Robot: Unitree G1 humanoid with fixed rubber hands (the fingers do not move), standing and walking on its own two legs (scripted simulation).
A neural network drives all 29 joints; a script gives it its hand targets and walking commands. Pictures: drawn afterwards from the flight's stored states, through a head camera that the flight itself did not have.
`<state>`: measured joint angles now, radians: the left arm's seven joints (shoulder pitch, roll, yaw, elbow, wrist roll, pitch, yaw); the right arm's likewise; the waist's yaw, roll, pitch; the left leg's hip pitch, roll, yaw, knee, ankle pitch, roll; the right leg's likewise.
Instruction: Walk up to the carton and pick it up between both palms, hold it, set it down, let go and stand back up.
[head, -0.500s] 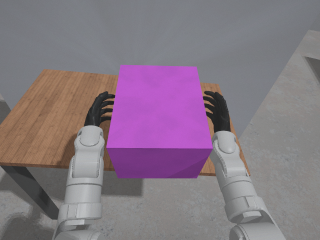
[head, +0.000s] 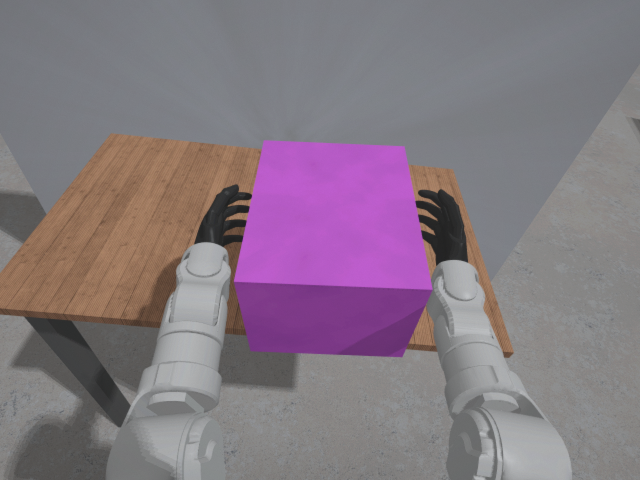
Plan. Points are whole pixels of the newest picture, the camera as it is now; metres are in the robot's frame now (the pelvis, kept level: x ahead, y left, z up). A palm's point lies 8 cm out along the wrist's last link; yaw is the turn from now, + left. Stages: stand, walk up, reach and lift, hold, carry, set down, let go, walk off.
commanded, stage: set down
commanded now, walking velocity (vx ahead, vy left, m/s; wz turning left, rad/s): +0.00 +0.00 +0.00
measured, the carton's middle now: (330, 244) +0.43 -0.01 +0.06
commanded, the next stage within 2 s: none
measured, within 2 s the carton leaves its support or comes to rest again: rests again in 1.70 s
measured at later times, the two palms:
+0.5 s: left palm (232, 244) +0.41 +0.13 +0.07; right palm (448, 249) +0.41 -0.17 +0.09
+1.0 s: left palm (235, 246) +0.43 +0.13 +0.05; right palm (443, 252) +0.42 -0.17 +0.07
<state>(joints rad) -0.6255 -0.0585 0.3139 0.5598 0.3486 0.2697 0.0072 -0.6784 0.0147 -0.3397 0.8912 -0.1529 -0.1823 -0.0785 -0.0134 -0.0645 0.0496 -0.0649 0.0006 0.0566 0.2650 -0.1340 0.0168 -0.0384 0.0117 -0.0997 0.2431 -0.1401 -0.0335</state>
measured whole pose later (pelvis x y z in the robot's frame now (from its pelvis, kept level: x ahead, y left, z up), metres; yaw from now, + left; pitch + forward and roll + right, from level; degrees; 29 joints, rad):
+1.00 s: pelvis +0.02 +0.00 +0.00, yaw -2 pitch +7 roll +0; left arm -0.75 -0.06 0.45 0.88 0.35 0.03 0.06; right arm -0.80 0.01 -0.57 1.05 -0.35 -0.23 -0.02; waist 0.01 -0.03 -0.03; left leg -0.27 0.02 0.10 0.29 -0.15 0.01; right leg -0.26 0.02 -0.08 0.27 -0.14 -0.04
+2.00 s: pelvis +0.02 +0.00 +0.00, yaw -2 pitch +13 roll +0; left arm -0.77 -0.08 0.50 0.94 0.39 -0.15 0.07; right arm -0.78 0.02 -0.64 1.03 -0.43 -0.32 -0.01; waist 0.00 0.00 -0.06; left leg -0.40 0.02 0.10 0.32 -0.16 0.01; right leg -0.38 0.02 -0.09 0.29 -0.14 -0.04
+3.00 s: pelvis +0.02 +0.00 -0.01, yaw -3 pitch +12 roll +0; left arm -0.74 -0.12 0.58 0.85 0.48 -0.15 0.04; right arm -0.75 0.07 -0.67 0.93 -0.47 -0.28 0.04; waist 0.01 -0.03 -0.02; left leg -0.37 0.02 0.12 0.33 -0.17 0.02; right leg -0.37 0.02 -0.07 0.32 -0.16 -0.04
